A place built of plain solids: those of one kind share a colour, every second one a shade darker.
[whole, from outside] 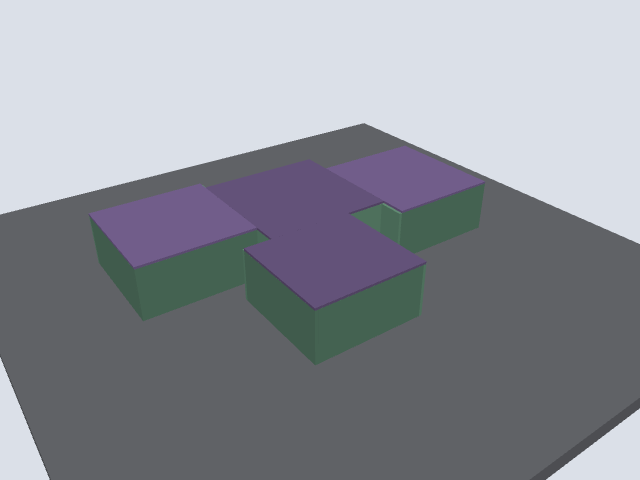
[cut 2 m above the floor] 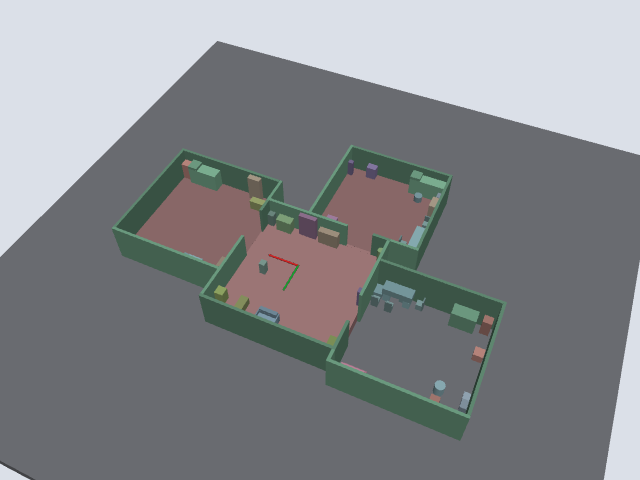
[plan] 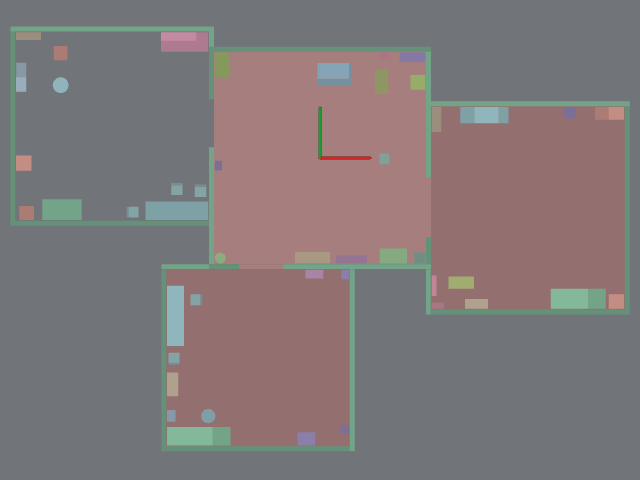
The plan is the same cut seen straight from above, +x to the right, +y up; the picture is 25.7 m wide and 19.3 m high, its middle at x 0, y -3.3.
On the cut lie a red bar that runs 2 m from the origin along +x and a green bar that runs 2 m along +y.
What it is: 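One storey of an old house, long lived in; a hub and three side rooms behind broad openings; a side room's floor lies below the hub's by a bare drop, by one riser or not at all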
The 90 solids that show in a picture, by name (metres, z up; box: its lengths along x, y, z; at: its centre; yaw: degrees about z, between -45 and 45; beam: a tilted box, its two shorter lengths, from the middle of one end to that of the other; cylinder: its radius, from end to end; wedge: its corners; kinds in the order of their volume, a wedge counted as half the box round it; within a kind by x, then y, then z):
{
 "floor_1": {"box": [7.38, 7.12, 0.93], "at": [-2.49, -8.03, 0.42]},
 "floor_2": {"box": [1.78, 0.2, 0.93], "at": [-2.37, -4.37, 0.42]},
 "floor_3": {"box": [8.52, 8.54, 0.93], "at": [0.0, 0.0, 0.42]},
 "floor_4": {"box": [0.2, 2.4, 0.76], "at": [4.36, -1.98, 0.33]},
 "floor_5": {"box": [7.8, 8.17, 0.76], "at": [8.36, -2.01, 0.33]},
 "wall_1": {"box": [0.2, 7.61, 3.67], "at": [-12.35, 1.28, 1.78]},
 "wall_2": {"box": [7.99, 0.2, 3.67], "at": [-8.45, -2.63, 1.78]},
 "wall_3": {"box": [7.99, 0.2, 3.67], "at": [-8.45, 5.19, 1.78]},
 "wall_4": {"box": [0.2, 7.32, 3.67], "at": [-6.28, -8.13, 1.78]},
 "wall_5": {"box": [1.92, 0.2, 3.67], "at": [-5.42, -4.37, 1.78]},
 "wall_6": {"box": [0.2, 4.7, 3.67], "at": [-4.36, -1.92, 1.78]},
 "wall_7": {"box": [0.2, 1.92, 3.67], "at": [-4.36, 3.31, 1.78]},
 "wall_8": {"box": [0.2, 0.82, 3.67], "at": [-4.36, 4.88, 1.78]},
 "wall_9": {"box": [1.2, 0.2, 3.67], "at": [-3.86, -4.37, 1.78]},
 "wall_10": {"box": [7.38, 0.2, 3.67], "at": [-2.49, -11.69, 1.78]},
 "wall_11": {"box": [8.92, 0.2, 3.67], "at": [0.0, 4.37, 1.78]},
 "wall_12": {"box": [0.2, 7.32, 3.67], "at": [1.3, -8.13, 1.78]},
 "wall_13": {"box": [5.93, 0.2, 3.67], "at": [1.49, -4.37, 1.78]},
 "wall_14": {"box": [0.2, 1.83, 3.67], "at": [4.36, -5.38, 1.78]},
 "wall_15": {"box": [0.2, 1.09, 3.67], "at": [4.36, -3.72, 1.78]},
 "wall_16": {"box": [0.2, 5.05, 3.67], "at": [4.36, 1.75, 1.78]},
 "wall_17": {"box": [8.0, 0.2, 3.67], "at": [8.46, -6.2, 1.78]},
 "wall_18": {"box": [8.0, 0.2, 3.67], "at": [8.46, 2.18, 1.78]},
 "wall_19": {"box": [0.2, 8.17, 3.67], "at": [12.36, -2.01, 1.78]},
 "roof_1": {"box": [7.99, 8.01, 0.16], "at": [-8.45, 1.28, 3.7]},
 "roof_2": {"box": [7.78, 7.32, 0.16], "at": [-2.49, -8.13, 3.7]},
 "roof_3": {"box": [8.92, 8.94, 0.16], "at": [0.0, 0.0, 3.7]},
 "roof_4": {"box": [8.0, 8.57, 0.16], "at": [8.46, -2.01, 3.7]},
 "workbench_1": {"box": [1.59, 0.83, 1.42], "at": [-10.38, -2.08, 0.66]},
 "workbench_2": {"box": [2.55, 0.75, 1.4], "at": [-4.87, -11.19, 1.58]},
 "workbench_3": {"box": [0.72, 0.75, 0.22], "at": [-3.96, -11.19, 2.39]},
 "workbench_4": {"box": [2.22, 0.81, 1.42], "at": [10.38, -5.66, 1.41]},
 "workbench_5": {"box": [0.72, 0.81, 0.2], "at": [11.13, -5.66, 2.22]},
 "desk_1": {"box": [0.46, 0.75, 0.74], "at": [-6.71, -2.12, 0.32]},
 "desk_2": {"box": [1.97, 0.75, 0.53], "at": [-6.04, -2.12, 0.95]},
 "desk_3": {"box": [0.69, 0.56, 0.52], "at": [-5.81, -7.28, 1.14]},
 "desk_4": {"box": [0.69, 1.86, 0.47], "at": [-5.81, -6.07, 1.82]},
 "desk_5": {"box": [0.46, 0.75, 0.74], "at": [-5.36, -2.12, 0.32]},
 "desk_6": {"box": [0.56, 0.75, 0.57], "at": [-4.77, -2.12, 0.23]},
 "desk_7": {"box": [0.56, 0.66, 0.52], "at": [5.92, 1.72, 0.97]},
 "desk_8": {"box": [1.0, 0.66, 0.5], "at": [6.7, 1.72, 1.68]},
 "desk_9": {"box": [0.39, 0.66, 1.22], "at": [7.39, 1.72, 1.32]},
 "metal_shelving_1": {"box": [1.01, 0.32, 1.86], "at": [-11.72, 4.9, 0.88]},
 "metal_shelving_2": {"box": [0.45, 0.96, 1.66], "at": [-5.92, -9.1, 1.71]},
 "metal_shelving_3": {"box": [0.39, 1.01, 1.82], "at": [4.68, 1.54, 1.61]},
 "metal_shelving_4": {"box": [0.93, 0.4, 2.03], "at": [6.3, -5.87, 1.72]},
 "stove_1": {"box": [1.42, 0.44, 0.88], "at": [-5.68, 4.49, 1.07]},
 "stove_2": {"box": [1.42, 0.35, 1.67], "at": [-5.68, 4.88, 1.46]},
 "stove_3": {"box": [1.91, 0.79, 0.68], "at": [-5.44, 4.66, 0.29]},
 "carton_stack_1": {"box": [0.62, 0.62, 0.69], "at": [-11.91, -0.21, 0.3]},
 "carton_stack_2": {"box": [0.59, 0.57, 1.34], "at": [-11.8, -2.21, 0.62]},
 "carton_stack_3": {"box": [0.56, 0.58, 1.38], "at": [-10.43, 4.21, 0.64]},
 "carton_stack_4": {"box": [0.56, 0.51, 0.14], "at": [11.34, 1.79, 1.78]},
 "carton_stack_5": {"box": [1.17, 0.51, 1.0], "at": [11.64, 1.79, 1.21]},
 "carton_stack_6": {"box": [0.62, 0.59, 1.35], "at": [11.92, -5.78, 1.38]},
 "bookcase_1": {"box": [0.72, 0.36, 1.89], "at": [-0.23, -4.68, 1.83]},
 "bookcase_2": {"box": [1.24, 0.33, 1.89], "at": [1.27, -4.08, 1.82]},
 "highchair_pram_1": {"box": [0.58, 1.02, 1.2], "at": [-3.94, 3.73, 1.48]},
 "highchair_pram_2": {"box": [0.6, 0.6, 0.99], "at": [3.93, 3.04, 1.38]},
 "tall_odds_1": {"box": [0.29, 0.4, 1.43], "at": [-4.09, -0.31, 1.6]},
 "tall_odds_2": {"box": [0.71, 0.53, 0.97], "at": [-0.55, -11.3, 1.37]},
 "tall_odds_3": {"box": [0.36, 0.33, 1.22], "at": [0.99, -10.91, 1.49]},
 "tall_odds_4": {"box": [0.31, 0.38, 0.59], "at": [1.01, -4.69, 1.18]},
 "tall_odds_5": {"box": [0.48, 0.46, 0.77], "at": [10.04, 1.82, 1.09]},
 "sideboard_1": {"box": [1.41, 0.46, 1.17], "at": [-0.3, -4.01, 1.47]},
 "trunk_1": {"box": [0.53, 0.99, 0.61], "at": [2.48, 3.07, 1.19]},
 "trunk_2": {"box": [1.03, 0.49, 0.78], "at": [5.68, -5.01, 1.09]},
 "chest_drawers_1": {"box": [1.09, 0.6, 1.03], "at": [2.95, -3.94, 1.4]},
 "sofa_1": {"box": [1.35, 0.26, 0.69], "at": [0.57, 3.05, 1.23]},
 "sofa_2": {"box": [1.19, 0.26, 0.17], "at": [0.57, 3.05, 1.66]},
 "sofa_3": {"box": [1.27, 0.64, 0.47], "at": [0.61, 3.5, 1.12]},
 "crate_stack_1": {"box": [0.41, 0.58, 0.75], "at": [-12.02, 2.95, 0.32]},
 "crate_stack_2": {"box": [0.41, 0.58, 0.96], "at": [-12.02, 3.54, 0.43]},
 "crate_stack_3": {"box": [0.34, 0.48, 1.12], "at": [-5.98, -10.37, 1.44]},
 "dining_chair_1": {"box": [0.39, 0.43, 0.56], "at": [-7.49, -2.18, 0.23]},
 "dining_chair_2": {"box": [0.44, 0.4, 0.47], "at": [-5.87, -8.03, 1.12]},
 "dining_chair_3": {"box": [0.47, 0.4, 0.54], "at": [-5.75, -1.29, 0.22]},
 "dining_chair_4": {"box": [0.47, 0.08, 1.04], "at": [-5.75, -1.05, 0.47]},
 "dining_chair_5": {"box": [0.39, 0.44, 0.51], "at": [-5.01, -5.71, 1.14]},
 "dining_chair_6": {"box": [0.47, 0.41, 0.55], "at": [-4.81, -1.36, 0.23]},
 "dining_chair_7": {"box": [0.47, 0.08, 1.03], "at": [-4.81, -1.11, 0.47]},
 "hall_bench_1": {"box": [1.04, 0.38, 1.02], "at": [3.71, 4.05, 1.39]},
 "stool_pouffe_round_1": {"cylinder": 0.32, "from": [-10.43, 2.93, 0.0], "to": [-10.43, 2.93, 0.76]},
 "stool_pouffe_round_2": {"cylinder": 0.29, "from": [-4.49, -10.38, 0.88], "to": [-4.49, -10.38, 1.38]},
 "side_table_1": {"box": [0.4, 0.44, 0.96], "at": [2.59, -0.04, 1.36]},
 "side_table_2": {"box": [0.44, 0.44, 1.01], "at": [4.01, -4.02, 1.39]},
 "radiator_1": {"box": [0.45, 0.26, 0.64], "at": [2.6, 4.11, 1.2]},
 "radiator_2": {"box": [0.2, 0.83, 0.75], "at": [4.59, -5.14, 1.08]},
 "radiator_3": {"box": [0.5, 0.26, 0.6], "at": [4.74, -5.94, 1.01]},
 "plant_big_round_1": {"cylinder": 0.22, "from": [-4.01, -4.02, 0.88], "to": [-4.01, -4.02, 2.01]}
}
